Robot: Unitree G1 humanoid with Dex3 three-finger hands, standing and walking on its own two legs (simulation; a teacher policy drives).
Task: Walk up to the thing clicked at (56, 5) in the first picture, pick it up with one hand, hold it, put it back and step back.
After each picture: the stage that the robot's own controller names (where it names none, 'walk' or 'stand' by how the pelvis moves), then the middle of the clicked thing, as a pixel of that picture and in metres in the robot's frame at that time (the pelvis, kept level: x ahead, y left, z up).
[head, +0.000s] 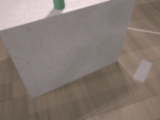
stand; out of the picture +0.93 +0.17 +0.10
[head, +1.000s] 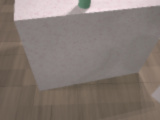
walk; out of the picture +0.85 +0.08 +0.11
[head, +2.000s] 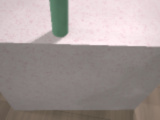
walk; (59, 6) +0.58 +0.15 +0.14
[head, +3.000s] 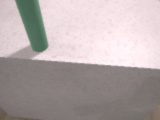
stand; (33, 21) +0.52 +0.21 +0.13
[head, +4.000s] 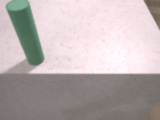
stand; (28, 36) +0.48 +0.22 +0.11
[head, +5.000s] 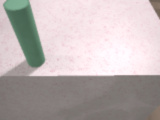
stand; (28, 37) +0.45 +0.22 +0.12
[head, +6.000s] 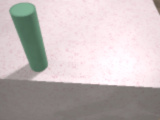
stand; (32, 42) +0.44 +0.20 +0.11
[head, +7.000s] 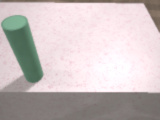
stand; (26, 53) +0.40 +0.21 +0.10
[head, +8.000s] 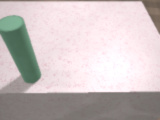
stand; (23, 54) +0.40 +0.22 +0.10
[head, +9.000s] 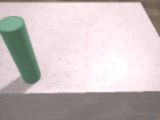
stand; (23, 54) +0.40 +0.22 +0.10
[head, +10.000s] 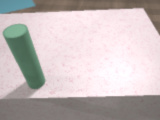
rise first; (27, 60) +0.38 +0.23 +0.10
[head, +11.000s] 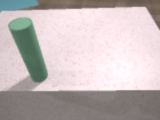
go down; (31, 53) +0.42 +0.22 +0.11
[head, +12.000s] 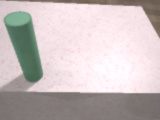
go down; (27, 51) +0.40 +0.21 +0.11
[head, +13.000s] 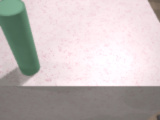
close in; (22, 43) +0.41 +0.20 +0.13
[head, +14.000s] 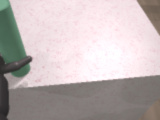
close; (10, 43) +0.41 +0.23 +0.14
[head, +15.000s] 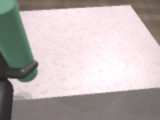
lift; (15, 47) +0.34 +0.19 +0.22
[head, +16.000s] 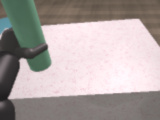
lift; (27, 28) +0.34 +0.17 +0.30
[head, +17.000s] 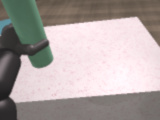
hold; (28, 24) +0.34 +0.15 +0.31
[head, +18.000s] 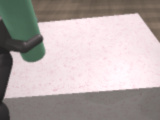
hold; (19, 17) +0.32 +0.16 +0.34
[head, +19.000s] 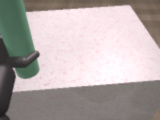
crouch; (17, 37) +0.35 +0.19 +0.24
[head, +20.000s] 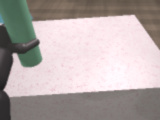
crouch; (19, 25) +0.38 +0.20 +0.28
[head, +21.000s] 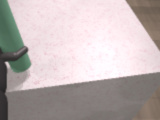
lower; (8, 36) +0.45 +0.23 +0.15
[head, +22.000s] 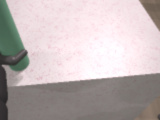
lower; (6, 37) +0.43 +0.23 +0.15
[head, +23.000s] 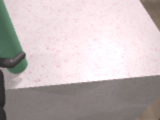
lower; (4, 39) +0.42 +0.23 +0.15
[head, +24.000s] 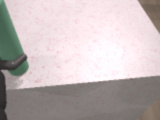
lower; (6, 41) +0.41 +0.23 +0.15
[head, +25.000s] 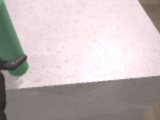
rest; (6, 42) +0.41 +0.23 +0.15
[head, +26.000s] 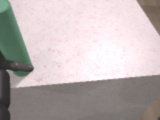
withdraw; (11, 44) +0.41 +0.22 +0.14
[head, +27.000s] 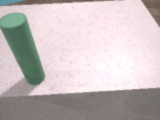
sink last; (26, 54) +0.38 +0.21 +0.14
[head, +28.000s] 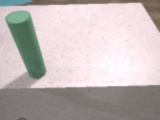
stand; (29, 49) +0.41 +0.23 +0.12
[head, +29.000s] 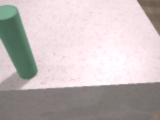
stand; (18, 47) +0.40 +0.23 +0.14
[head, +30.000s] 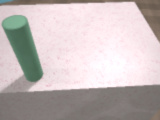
stand; (26, 53) +0.41 +0.22 +0.10
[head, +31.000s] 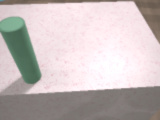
stand; (23, 55) +0.40 +0.22 +0.10
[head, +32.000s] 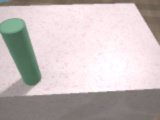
stand; (24, 56) +0.40 +0.22 +0.10
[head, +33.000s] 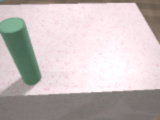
stand; (24, 56) +0.39 +0.22 +0.10
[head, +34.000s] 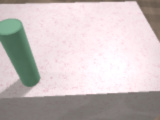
walk; (22, 57) +0.38 +0.22 +0.10
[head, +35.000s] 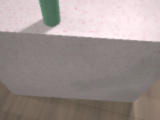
walk; out of the picture +0.59 +0.16 +0.13
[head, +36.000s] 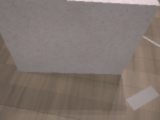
walk; out of the picture +0.91 +0.17 +0.11
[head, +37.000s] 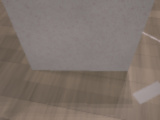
stand; out of the picture +1.04 +0.19 +0.11
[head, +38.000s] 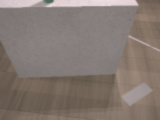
stand; out of the picture +1.01 +0.23 +0.10
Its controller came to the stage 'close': yes
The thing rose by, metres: 0.24
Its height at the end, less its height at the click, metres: +0.00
